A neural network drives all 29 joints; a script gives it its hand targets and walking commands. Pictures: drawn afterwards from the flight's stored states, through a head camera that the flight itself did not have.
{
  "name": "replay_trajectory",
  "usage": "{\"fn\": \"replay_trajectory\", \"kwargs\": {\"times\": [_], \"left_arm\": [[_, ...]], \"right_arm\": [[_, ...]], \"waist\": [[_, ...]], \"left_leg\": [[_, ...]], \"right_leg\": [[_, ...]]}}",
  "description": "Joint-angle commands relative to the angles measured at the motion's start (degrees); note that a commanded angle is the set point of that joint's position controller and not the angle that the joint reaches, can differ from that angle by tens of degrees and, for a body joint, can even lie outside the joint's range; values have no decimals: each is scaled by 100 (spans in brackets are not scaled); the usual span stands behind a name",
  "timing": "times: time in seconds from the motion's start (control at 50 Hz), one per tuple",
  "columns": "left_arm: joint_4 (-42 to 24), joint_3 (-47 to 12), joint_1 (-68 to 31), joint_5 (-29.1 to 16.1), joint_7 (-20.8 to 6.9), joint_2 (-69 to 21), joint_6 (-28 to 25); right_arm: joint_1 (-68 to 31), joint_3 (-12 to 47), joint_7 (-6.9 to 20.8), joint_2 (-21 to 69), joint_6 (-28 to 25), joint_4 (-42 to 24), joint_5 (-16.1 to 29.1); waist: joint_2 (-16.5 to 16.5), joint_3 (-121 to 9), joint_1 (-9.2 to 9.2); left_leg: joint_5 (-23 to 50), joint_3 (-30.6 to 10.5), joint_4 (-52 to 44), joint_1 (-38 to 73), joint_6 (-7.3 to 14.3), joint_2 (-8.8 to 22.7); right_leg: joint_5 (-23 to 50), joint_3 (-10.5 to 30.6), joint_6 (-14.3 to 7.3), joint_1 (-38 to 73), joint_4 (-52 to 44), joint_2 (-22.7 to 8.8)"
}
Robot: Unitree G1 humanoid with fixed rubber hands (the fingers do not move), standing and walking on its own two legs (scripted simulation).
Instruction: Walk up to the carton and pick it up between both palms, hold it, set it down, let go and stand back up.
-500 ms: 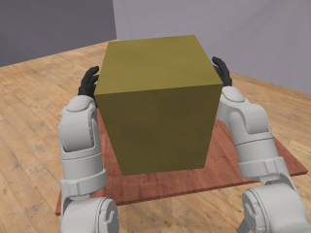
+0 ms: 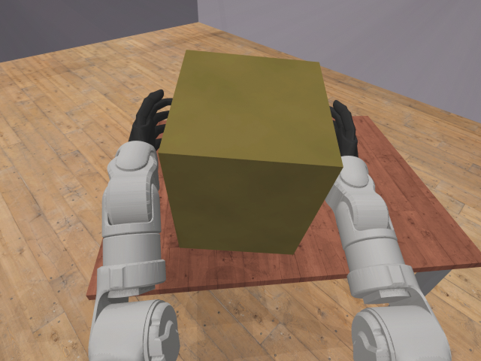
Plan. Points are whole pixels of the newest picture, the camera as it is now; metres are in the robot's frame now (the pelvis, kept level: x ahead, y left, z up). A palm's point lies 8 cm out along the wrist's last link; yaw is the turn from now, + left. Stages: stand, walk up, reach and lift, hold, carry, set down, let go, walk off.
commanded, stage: set down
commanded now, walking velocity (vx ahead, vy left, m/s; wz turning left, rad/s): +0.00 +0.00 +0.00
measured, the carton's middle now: (244, 161) +0.40 -0.01 +0.17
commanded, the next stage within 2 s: none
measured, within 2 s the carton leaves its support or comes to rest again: rests again in 1.48 s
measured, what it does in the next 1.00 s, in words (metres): stands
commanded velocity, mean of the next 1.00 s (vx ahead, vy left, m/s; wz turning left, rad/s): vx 0.00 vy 0.00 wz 0.00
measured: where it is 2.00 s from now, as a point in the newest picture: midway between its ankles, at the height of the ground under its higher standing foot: outside the picture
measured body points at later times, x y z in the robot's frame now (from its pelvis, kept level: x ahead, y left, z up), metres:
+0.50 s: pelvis +0.03 +0.03 +0.00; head +0.05 +0.03 +0.45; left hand +0.44 +0.16 +0.13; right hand +0.41 -0.20 +0.11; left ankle +0.01 +0.13 -0.75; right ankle +0.02 -0.08 -0.75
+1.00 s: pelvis +0.01 +0.02 +0.00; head +0.03 +0.03 +0.45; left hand +0.44 +0.15 +0.16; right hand +0.41 -0.21 +0.14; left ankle +0.01 +0.13 -0.75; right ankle +0.02 -0.08 -0.75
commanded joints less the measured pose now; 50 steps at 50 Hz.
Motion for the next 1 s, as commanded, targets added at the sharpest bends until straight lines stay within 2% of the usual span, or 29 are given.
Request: {"fn": "replay_trajectory", "kwargs": {"times": [0.0,0.04,0.08,0.18,0.2,0.24,0.28,0.3,0.32,0.34,0.38,0.42,0.48,0.52,0.58,0.62,0.66,0.7,0.76,0.82,0.84,0.9,0.94,0.98], "left_arm": [[-1179,-2172,-2787,-743,-502,-1807,-677],[-1604,-2549,-2682,-831,-418,-2023,-793],[-1959,-2905,-2591,-924,-313,-2161,-889],[-2241,-3350,-2346,-1011,-86,-2321,-995],[-2093,-3311,-2119,-1500,323,-2374,-901],[-2059,-3195,-1964,-1669,879,-1824,-590],[-1822,-2326,-1584,-1636,1404,-21,-232],[-1511,-1547,-1385,-1475,1627,890,-85],[-1006,-1158,-1408,-1458,1746,1207,9],[-635,-1011,-1477,-1568,1812,1221,53],[-128,-916,-1448,-1869,1870,1127,13],[28,-993,-1541,-2221,1907,1071,-175],[-492,-1202,-1943,-2650,1950,1148,-675],[-1055,-1415,-2228,-2931,1952,1305,-1039],[-1472,-1747,-2303,-3140,1863,1346,-1352],[-1490,-1758,-1970,-3073,1795,1407,-1297],[-1386,-1556,-1578,-2864,1738,1533,-1080],[-1411,-1416,-1349,-2675,1695,1501,-804],[-1443,-1166,-1287,-2490,1716,1491,-350],[-795,-854,-1536,-2296,1709,1576,-123],[-570,-722,-1641,-2221,1686,1663,-108],[319,-606,-2007,-2141,1581,1551,-235],[685,-695,-2339,-2182,1522,1396,-498],[840,-891,-2766,-2330,1520,1239,-871]], "right_arm": [[-3559,1497,388,1106,-920,-1773,180],[-3483,1808,374,1196,-1101,-2043,284],[-3381,2090,380,1264,-1226,-2252,395],[-3180,2425,474,1270,-1382,-2382,587],[-3249,2442,587,1397,-954,-2741,820],[-2968,2321,616,651,-567,-2432,1021],[-2244,1655,325,-1116,-377,-1660,1108],[-1837,1147,128,-1928,-301,-1240,1080],[-1730,1057,12,-2172,-261,-790,1216],[-1686,1088,-61,-2218,-213,-441,1429],[-1576,1200,-154,-2313,-124,-207,1780],[-1688,1274,-208,-2446,-110,-533,1997],[-2117,1185,-184,-2602,-246,-1557,2103],[-2363,1088,-119,-2703,-398,-2265,2097],[-2271,1111,39,-2662,-494,-2372,1966],[-1888,1053,117,-2649,-412,-2041,1826],[-1450,948,151,-2706,-229,-1592,1689],[-1259,953,135,-2619,-27,-1366,1661],[-1437,1026,81,-2557,225,-1342,1677],[-1826,993,119,-2528,322,-887,1615],[-1944,981,146,-2533,327,-704,1619],[-2300,1007,231,-2398,236,-167,1609],[-2617,1028,276,-2217,138,-147,1605],[-2979,952,286,-2073,3,-313,1508]], "waist": [[301,-2861,-285],[482,-3233,-322],[603,-3374,-336],[676,-3173,-243],[1499,-3509,113],[1070,-3091,145],[761,-2454,337],[577,-2015,524],[428,-1609,726],[295,-1339,817],[8,-1201,878],[-166,-1826,823],[-127,-3770,587],[57,-5107,417],[477,-5942,271],[673,-5740,270],[780,-5192,304],[818,-4538,384],[624,-3727,557],[373,-2834,760],[284,-2601,821],[101,-2214,805],[81,-2389,767],[92,-2796,647]], "left_leg": [[815,531,-162,-359,116,-152],[1581,473,11,-103,16,-178],[2071,431,117,61,-57,-176],[2345,379,190,229,-150,-121],[2744,447,-635,839,-139,-119],[3053,344,-373,1301,-186,74],[3008,376,-254,1418,-266,142],[2739,474,-245,1363,-240,107],[2277,539,-271,1117,-150,94],[1770,554,-338,824,-43,97],[1228,496,-484,231,140,141],[1419,475,-516,-65,267,198],[2691,481,-260,229,270,178],[3748,458,24,542,191,141],[4970,465,436,775,-6,94],[5317,519,584,857,-147,53],[5166,551,573,758,-223,-3],[4711,567,413,421,-251,-29],[3908,570,124,30,-180,-30],[2735,582,-196,-354,1,-18],[2424,608,-279,-452,77,-13],[1857,613,-420,-707,258,17],[1583,589,-535,-830,357,36],[1502,596,-566,-846,394,59]], "right_leg": [[2093,-28,513,2178,287,-145],[2694,3,474,2333,335,-120],[2994,28,447,2361,359,-118],[2949,36,412,2169,356,-91],[2302,462,201,1457,95,-203],[1443,481,49,446,-152,-176],[1008,486,9,204,-303,-193],[748,507,45,95,-304,-191],[495,558,81,12,-221,-204],[292,602,114,17,-125,-220],[262,700,139,104,67,-240],[700,786,131,337,266,-216],[2027,835,79,648,536,-190],[2982,888,-16,757,680,-193],[3781,955,-179,640,669,-189],[3825,947,-227,426,575,-170],[3631,948,-225,403,425,-181],[3404,965,-216,623,363,-217],[2969,970,-156,851,434,-212],[2036,960,-77,631,430,-238],[1790,960,-41,563,423,-229],[1468,1005,67,491,390,-262],[1234,1045,110,553,352,-309],[983,1044,99,453,280,-337]]}}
